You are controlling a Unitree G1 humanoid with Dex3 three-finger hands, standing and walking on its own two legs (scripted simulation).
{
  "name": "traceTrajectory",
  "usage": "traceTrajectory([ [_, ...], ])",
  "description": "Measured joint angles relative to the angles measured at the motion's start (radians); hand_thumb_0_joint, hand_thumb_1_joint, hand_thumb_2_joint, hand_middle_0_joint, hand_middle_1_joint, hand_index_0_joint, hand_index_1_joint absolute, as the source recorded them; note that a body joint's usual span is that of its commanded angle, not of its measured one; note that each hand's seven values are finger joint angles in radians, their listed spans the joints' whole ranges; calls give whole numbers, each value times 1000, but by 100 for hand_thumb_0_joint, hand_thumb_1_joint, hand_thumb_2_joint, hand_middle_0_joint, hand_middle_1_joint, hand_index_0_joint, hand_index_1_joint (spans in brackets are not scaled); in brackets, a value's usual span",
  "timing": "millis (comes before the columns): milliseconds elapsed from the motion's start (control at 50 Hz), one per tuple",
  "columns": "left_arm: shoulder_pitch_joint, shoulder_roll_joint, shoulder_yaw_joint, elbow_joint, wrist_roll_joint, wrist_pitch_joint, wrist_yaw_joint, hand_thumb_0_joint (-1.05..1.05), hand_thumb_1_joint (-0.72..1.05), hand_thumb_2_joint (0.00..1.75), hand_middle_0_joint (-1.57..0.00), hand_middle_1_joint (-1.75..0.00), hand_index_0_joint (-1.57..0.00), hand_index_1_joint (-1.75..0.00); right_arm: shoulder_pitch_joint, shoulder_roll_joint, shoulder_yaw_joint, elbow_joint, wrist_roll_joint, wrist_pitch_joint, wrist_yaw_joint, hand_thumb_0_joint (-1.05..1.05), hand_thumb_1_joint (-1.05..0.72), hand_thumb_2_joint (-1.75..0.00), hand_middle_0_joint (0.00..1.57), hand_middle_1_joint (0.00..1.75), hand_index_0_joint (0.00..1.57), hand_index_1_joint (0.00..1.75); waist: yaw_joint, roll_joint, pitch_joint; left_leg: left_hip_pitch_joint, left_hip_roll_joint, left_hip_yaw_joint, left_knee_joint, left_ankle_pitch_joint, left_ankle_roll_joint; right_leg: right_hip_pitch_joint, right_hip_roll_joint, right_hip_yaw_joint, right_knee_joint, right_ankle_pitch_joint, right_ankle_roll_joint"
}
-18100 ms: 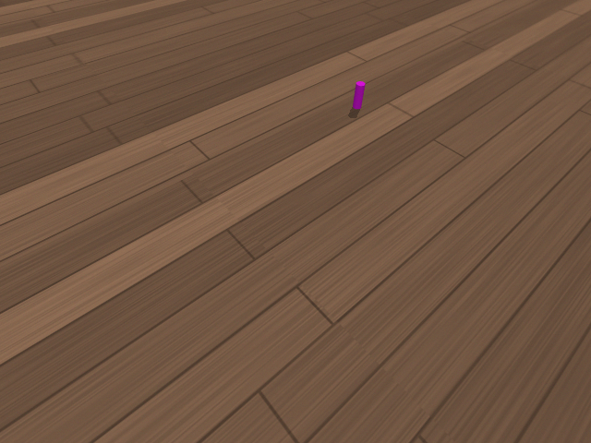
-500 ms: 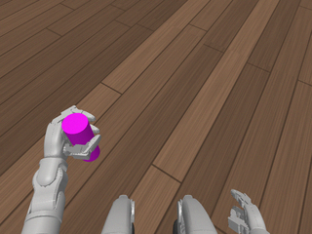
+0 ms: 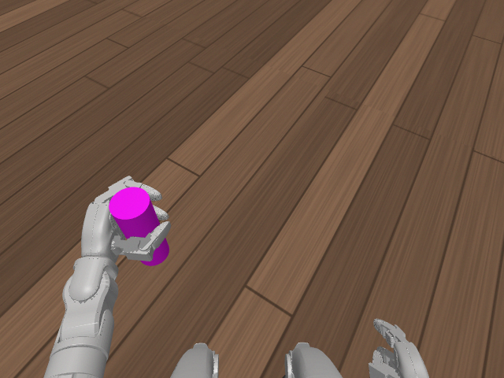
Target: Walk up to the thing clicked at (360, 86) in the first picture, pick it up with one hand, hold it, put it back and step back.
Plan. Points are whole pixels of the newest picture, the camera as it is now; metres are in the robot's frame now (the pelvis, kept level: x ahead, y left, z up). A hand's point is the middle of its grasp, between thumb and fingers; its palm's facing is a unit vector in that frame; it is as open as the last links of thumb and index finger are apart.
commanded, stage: lift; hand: left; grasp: from the side
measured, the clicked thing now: (143, 230) +0.33 +0.18 +0.02
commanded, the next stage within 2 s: hold in 0.30 s
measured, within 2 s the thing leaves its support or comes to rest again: neither
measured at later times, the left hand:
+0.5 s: hand (146, 210) +0.34 +0.17 +0.07, palm faces +0.01 -1.00 +0.00, open 7.6 cm
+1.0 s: hand (140, 212) +0.33 +0.17 +0.08, palm faces +0.02 -1.00 -0.01, open 7.6 cm
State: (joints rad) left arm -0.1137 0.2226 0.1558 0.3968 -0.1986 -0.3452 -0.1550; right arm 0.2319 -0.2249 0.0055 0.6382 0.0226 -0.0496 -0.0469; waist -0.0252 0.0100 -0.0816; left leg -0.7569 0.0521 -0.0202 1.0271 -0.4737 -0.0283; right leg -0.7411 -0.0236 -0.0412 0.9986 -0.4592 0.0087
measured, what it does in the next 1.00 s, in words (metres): stands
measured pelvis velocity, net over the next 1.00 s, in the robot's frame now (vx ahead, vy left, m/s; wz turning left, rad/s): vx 0.01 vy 0.00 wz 0.00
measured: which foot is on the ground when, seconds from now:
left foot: down 0.00-1.00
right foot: down 0.00-1.00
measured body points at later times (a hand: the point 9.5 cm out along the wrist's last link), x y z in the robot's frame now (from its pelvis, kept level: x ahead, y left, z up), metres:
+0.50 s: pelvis +0.01 +0.00 +0.02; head +0.06 +0.00 +0.47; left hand +0.33 +0.22 +0.07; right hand +0.14 -0.25 -0.09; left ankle +0.02 +0.13 -0.67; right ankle +0.02 -0.13 -0.67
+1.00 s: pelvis +0.01 +0.00 +0.03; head +0.04 +0.00 +0.48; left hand +0.32 +0.22 +0.09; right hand +0.14 -0.25 -0.08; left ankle +0.02 +0.13 -0.67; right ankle +0.02 -0.13 -0.67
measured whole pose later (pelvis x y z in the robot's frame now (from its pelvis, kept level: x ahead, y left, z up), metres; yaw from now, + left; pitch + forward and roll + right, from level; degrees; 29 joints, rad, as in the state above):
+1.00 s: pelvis +0.01 +0.00 +0.03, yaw +0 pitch +5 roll -1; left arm -0.11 0.21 0.15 0.45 -0.19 -0.35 -0.16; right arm 0.23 -0.22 0.01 0.66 0.02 -0.02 -0.06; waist -0.02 0.01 -0.04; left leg -0.52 0.05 -0.01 0.83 -0.40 -0.03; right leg -0.51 -0.02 -0.04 0.81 -0.39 0.01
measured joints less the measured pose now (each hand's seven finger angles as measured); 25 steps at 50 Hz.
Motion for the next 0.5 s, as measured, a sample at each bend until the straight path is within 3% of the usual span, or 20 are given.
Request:
traceTrajectory([
  [500, -14, -12, 8, 48, -3, -10, -21, 0, -12, 116, -88, -110, -86, -110, 6, 0, -3, 14, -6, 33, -8, 1, -89, -89, 20, 30, 21, 30, 2, -2, 26, 151, 2, 10, -122, 30, -4, 144, 4, 4, -114, 27, -3],
])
